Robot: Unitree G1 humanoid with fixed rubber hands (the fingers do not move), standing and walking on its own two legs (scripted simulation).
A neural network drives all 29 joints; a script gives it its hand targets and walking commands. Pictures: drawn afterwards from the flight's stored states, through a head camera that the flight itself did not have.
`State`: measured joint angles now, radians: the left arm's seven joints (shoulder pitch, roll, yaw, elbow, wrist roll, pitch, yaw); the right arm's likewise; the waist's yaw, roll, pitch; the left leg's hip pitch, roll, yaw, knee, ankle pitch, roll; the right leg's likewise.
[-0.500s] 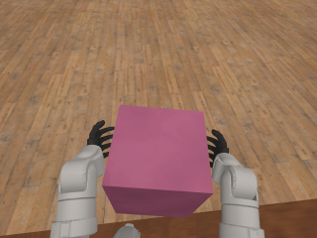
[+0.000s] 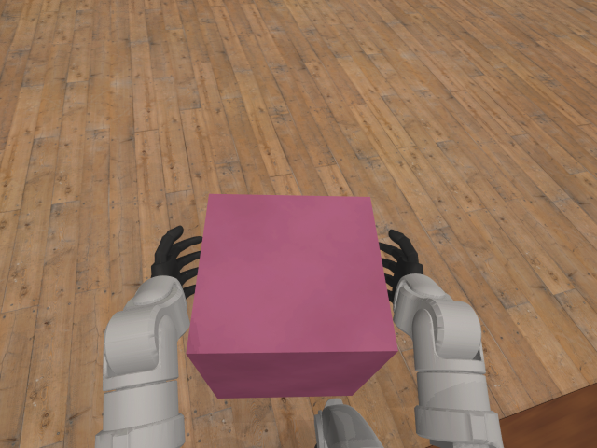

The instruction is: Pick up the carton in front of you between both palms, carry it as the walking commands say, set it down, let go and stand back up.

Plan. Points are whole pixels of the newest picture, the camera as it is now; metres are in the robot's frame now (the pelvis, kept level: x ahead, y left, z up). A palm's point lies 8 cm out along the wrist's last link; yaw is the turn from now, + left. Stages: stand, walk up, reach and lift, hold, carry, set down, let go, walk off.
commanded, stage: carry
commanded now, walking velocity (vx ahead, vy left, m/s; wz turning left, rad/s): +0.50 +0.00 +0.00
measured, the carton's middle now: (288, 305) +0.33 -0.02 -0.01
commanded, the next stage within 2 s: none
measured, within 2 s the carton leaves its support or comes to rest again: neither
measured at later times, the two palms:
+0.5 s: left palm (201, 159) +0.64 +0.12 -0.01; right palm (353, 156) +0.65 -0.18 -0.03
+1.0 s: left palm (214, 52) +0.98 +0.10 +0.01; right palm (338, 62) +0.95 -0.20 +0.01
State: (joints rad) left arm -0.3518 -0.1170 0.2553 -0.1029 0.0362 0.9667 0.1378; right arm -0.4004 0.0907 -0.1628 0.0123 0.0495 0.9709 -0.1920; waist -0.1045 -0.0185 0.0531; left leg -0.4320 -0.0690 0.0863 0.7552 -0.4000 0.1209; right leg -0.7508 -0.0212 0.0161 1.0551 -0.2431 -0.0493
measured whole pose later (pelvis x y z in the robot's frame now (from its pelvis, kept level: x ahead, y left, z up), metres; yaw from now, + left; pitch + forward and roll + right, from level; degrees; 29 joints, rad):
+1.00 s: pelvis +0.64 -0.02 -0.07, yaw -3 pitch +4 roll -2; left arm -0.44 -0.09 0.24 -0.07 0.05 1.05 0.14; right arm -0.42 0.10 -0.19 -0.03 0.00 1.05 -0.17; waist -0.06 0.01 0.01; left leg -0.31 -0.02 0.13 0.38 -0.14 0.12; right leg -0.60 -0.02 -0.03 1.00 -0.34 -0.01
